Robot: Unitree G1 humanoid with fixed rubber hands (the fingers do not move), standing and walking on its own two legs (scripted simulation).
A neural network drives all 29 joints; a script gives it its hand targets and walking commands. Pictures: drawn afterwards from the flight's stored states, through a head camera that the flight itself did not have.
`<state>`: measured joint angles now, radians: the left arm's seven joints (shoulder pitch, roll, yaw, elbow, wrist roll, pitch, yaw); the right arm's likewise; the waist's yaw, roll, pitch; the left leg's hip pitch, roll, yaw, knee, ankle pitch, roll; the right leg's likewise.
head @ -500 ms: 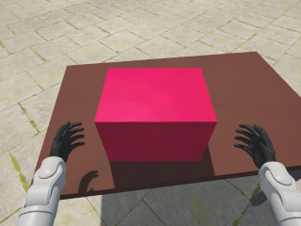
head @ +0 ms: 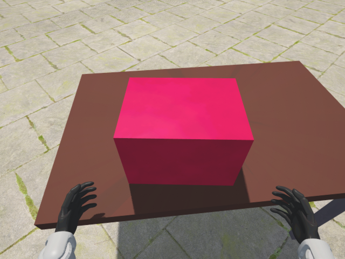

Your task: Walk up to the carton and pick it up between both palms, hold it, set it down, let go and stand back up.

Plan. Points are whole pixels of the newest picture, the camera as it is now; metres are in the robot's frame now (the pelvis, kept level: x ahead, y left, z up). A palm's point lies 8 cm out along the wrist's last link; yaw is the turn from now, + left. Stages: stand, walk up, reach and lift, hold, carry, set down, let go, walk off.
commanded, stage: set down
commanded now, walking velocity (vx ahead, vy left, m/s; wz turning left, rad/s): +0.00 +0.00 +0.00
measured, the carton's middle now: (181, 131) +0.46 +0.02 +0.01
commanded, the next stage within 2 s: let go in 1.24 s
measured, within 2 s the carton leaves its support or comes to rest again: neither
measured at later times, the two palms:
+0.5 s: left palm (75, 232) +0.18 +0.25 -0.03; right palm (295, 251) +0.17 -0.24 -0.05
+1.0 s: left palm (78, 227) +0.19 +0.25 -0.02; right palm (287, 258) +0.17 -0.23 -0.08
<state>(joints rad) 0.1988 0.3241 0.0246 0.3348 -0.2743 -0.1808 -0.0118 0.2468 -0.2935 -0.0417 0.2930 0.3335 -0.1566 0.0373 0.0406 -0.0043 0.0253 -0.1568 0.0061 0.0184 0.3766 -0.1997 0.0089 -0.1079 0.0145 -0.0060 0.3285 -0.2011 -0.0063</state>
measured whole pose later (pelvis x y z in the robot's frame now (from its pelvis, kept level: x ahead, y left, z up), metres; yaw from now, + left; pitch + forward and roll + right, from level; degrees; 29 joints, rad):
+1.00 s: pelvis +0.01 +0.00 +0.00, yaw +0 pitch -5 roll +0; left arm 0.18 0.25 0.06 0.45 -0.07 -0.02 -0.04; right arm 0.23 -0.22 0.00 0.65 0.06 -0.19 -0.01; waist 0.03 0.05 0.04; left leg -0.05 0.01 0.02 0.35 -0.22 0.00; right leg -0.01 0.02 0.00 0.31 -0.22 -0.01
